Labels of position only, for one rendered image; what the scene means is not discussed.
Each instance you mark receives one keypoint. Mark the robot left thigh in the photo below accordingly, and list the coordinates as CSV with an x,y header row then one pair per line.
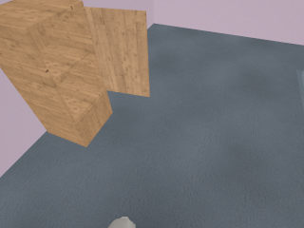
x,y
122,223

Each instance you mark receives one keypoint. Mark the cupboard door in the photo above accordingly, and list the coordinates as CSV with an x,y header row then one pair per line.
x,y
119,37

